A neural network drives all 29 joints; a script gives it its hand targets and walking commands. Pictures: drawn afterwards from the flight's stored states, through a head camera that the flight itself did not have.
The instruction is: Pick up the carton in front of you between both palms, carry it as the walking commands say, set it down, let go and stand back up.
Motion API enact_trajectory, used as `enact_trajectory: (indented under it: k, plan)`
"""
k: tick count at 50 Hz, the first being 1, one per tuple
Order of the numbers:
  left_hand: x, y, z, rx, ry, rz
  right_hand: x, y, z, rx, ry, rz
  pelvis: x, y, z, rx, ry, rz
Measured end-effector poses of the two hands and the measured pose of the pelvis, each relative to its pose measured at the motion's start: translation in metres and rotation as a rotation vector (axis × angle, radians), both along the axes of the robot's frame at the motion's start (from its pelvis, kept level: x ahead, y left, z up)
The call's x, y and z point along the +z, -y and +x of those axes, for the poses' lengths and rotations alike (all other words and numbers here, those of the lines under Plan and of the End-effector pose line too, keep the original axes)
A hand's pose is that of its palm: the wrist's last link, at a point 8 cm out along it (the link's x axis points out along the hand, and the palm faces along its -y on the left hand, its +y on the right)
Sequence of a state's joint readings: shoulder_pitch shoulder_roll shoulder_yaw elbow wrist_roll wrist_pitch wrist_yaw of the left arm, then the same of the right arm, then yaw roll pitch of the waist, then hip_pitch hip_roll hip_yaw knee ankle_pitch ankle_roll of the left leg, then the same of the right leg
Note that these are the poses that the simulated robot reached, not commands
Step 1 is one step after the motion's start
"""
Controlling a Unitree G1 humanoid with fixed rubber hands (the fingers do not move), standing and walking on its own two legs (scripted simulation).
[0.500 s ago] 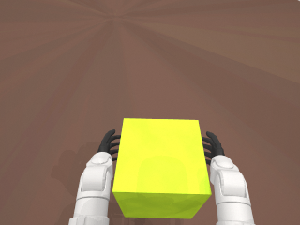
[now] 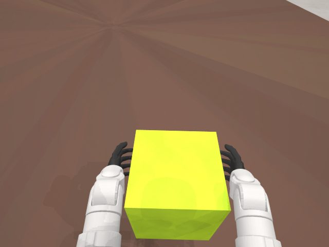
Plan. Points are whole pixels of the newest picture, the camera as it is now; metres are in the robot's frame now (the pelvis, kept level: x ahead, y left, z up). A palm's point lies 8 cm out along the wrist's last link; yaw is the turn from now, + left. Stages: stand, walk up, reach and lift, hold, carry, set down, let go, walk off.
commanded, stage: hold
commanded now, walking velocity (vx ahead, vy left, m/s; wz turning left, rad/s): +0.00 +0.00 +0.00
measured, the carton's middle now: (174, 187) +0.28 +0.00 -0.04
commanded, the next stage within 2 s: set down in 0.14 s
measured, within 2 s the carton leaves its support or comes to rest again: neither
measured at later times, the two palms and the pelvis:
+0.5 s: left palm (121, 162) +0.33 +0.15 +0.01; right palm (231, 169) +0.31 -0.15 +0.01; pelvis -0.01 +0.01 -0.02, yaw -3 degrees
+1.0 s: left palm (131, 184) +0.38 +0.15 -0.20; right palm (213, 188) +0.37 -0.15 -0.20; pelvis -0.03 +0.00 -0.13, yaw -3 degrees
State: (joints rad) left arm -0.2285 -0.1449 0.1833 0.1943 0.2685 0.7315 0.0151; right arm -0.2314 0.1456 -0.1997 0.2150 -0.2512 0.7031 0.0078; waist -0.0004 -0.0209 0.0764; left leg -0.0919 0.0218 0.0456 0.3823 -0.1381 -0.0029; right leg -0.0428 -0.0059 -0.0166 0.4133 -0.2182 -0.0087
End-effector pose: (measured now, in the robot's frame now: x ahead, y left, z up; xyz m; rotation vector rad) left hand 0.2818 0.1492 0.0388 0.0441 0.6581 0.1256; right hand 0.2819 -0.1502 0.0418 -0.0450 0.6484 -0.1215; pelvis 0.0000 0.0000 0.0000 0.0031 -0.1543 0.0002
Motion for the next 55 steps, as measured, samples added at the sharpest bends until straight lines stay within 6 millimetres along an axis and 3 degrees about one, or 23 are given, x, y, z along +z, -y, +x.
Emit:
enact_trajectory:
  k: [12, 22, 28, 34, 40, 55]
  plan:
    - [0.004, -0.003, 0.002, -0.019, 0.004, -0.020, 0.005, -0.003, -0.007, -0.035, 0.004, 0.006, -0.003, -0.012, -0.010, -0.039, 0.015, -0.004]
    - [-0.011, 0.001, 0.036, 0.001, -0.015, -0.066, -0.012, 0.001, 0.022, -0.067, -0.014, 0.038, -0.013, -0.015, -0.010, -0.059, -0.015, 0.004]
    - [-0.058, 0.002, 0.051, -0.012, -0.048, -0.040, -0.057, 0.002, 0.039, -0.049, -0.050, 0.013, -0.022, -0.012, -0.012, -0.056, -0.155, 0.008]
    - [-0.130, 0.001, 0.057, -0.018, -0.048, -0.017, -0.127, 0.001, 0.050, -0.033, -0.051, 0.001, -0.041, -0.006, -0.020, -0.044, -0.360, 0.008]
    - [-0.194, 0.000, 0.067, -0.003, -0.010, -0.035, -0.191, 0.000, 0.061, -0.048, -0.013, 0.026, -0.075, -0.001, -0.024, -0.042, -0.578, 0.009]
    - [-0.266, -0.002, 0.103, 0.015, 0.005, -0.059, -0.266, -0.002, 0.094, -0.080, 0.002, 0.071, -0.157, 0.002, -0.030, -0.046, -0.814, 0.011]
